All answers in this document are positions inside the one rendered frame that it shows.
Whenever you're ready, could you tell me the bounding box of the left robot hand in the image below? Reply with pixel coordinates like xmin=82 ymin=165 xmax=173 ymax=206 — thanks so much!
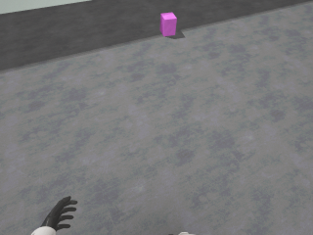
xmin=40 ymin=196 xmax=78 ymax=231

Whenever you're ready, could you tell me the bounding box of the carton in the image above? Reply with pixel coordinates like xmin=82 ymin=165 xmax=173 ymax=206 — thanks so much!
xmin=159 ymin=12 xmax=177 ymax=36

